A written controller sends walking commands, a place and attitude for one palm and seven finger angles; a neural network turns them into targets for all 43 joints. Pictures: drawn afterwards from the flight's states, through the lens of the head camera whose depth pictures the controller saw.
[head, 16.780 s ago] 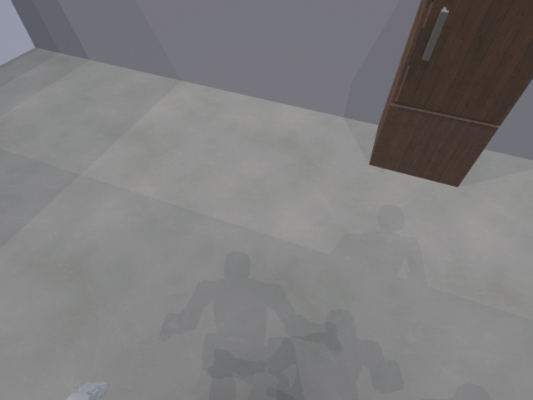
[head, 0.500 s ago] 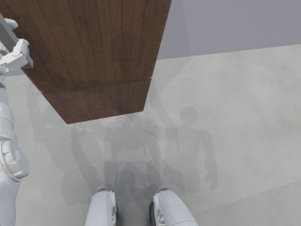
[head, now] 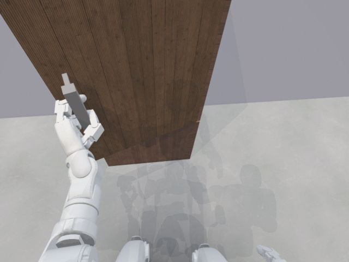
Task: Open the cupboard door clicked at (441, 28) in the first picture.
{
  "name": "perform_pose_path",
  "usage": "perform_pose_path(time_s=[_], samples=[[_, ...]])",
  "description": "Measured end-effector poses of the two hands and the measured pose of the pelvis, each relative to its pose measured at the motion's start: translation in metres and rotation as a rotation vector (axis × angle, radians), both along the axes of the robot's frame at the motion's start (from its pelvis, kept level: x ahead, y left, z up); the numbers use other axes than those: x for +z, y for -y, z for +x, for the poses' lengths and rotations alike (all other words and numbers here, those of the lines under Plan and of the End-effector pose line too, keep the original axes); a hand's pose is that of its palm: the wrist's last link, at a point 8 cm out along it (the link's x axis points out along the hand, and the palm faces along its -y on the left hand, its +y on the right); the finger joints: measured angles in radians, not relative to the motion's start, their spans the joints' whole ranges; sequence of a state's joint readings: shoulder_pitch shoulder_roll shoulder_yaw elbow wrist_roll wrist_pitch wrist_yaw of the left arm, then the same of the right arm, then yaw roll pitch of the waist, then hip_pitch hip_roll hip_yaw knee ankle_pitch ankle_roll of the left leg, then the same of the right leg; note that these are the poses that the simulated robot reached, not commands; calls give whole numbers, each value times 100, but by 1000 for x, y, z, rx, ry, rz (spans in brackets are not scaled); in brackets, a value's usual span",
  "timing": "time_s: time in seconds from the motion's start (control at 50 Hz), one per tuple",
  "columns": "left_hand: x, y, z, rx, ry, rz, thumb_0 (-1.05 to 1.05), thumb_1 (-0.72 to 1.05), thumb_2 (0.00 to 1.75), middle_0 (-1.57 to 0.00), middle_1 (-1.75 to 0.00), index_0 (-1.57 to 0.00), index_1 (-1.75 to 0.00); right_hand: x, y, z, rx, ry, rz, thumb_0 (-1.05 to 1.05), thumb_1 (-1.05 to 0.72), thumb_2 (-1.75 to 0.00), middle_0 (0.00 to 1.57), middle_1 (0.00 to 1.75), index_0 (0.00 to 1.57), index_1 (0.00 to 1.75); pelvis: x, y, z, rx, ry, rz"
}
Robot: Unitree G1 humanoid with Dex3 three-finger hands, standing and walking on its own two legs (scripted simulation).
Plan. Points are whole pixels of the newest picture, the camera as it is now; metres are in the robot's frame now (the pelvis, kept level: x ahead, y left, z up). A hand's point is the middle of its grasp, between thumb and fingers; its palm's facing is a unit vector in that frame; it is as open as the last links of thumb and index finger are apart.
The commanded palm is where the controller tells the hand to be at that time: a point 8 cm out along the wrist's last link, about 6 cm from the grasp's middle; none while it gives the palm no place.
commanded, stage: pull the door open along its arc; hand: left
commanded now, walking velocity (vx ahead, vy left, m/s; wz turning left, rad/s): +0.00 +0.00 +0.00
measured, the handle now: (80, 108) +0.46 +0.23 +0.05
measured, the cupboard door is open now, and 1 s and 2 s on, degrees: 19 40 43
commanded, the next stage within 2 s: open thumb and fingers to let go in 0.42 s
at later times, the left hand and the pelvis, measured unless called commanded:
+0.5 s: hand (134, 165) +0.31 +0.09 +0.05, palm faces +0.50 -0.87 +0.02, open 6.4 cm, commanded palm +0.27 +0.13 +0.04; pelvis +0.00 -0.03 +0.01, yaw +3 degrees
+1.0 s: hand (133, 161) +0.33 +0.10 +0.04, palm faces +0.51 -0.86 +0.00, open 11.9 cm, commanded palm +0.27 +0.13 +0.04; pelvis +0.00 -0.04 +0.00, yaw +4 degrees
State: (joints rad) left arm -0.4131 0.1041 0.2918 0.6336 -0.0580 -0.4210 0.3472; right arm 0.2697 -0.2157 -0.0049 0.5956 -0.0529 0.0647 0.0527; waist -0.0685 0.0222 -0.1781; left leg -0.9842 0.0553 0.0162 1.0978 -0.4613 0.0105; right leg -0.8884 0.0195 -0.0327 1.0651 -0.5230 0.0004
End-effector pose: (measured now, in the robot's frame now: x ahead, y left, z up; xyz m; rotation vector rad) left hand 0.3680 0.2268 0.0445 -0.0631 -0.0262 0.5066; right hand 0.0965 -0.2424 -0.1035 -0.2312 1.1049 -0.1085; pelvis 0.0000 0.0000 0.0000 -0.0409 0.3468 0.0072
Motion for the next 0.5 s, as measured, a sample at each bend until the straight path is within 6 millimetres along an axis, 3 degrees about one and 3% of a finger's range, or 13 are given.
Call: perform_pose_path(time_s=[0.14,0.5], samples=[[1,31,-33,67,-16,52,0,67,82,-32,-133,-30,-132,-1,-5,25,61,58,36,0,-91,-90,21,30,20,30,1,12,-3,21,36,11],[3,99,-100,12,-37,30,1,66,73,-30,-133,-31,-132,7,16,46,97,141,43,1,-91,-90,20,30,20,30,8,35,-1,42,91,39]])
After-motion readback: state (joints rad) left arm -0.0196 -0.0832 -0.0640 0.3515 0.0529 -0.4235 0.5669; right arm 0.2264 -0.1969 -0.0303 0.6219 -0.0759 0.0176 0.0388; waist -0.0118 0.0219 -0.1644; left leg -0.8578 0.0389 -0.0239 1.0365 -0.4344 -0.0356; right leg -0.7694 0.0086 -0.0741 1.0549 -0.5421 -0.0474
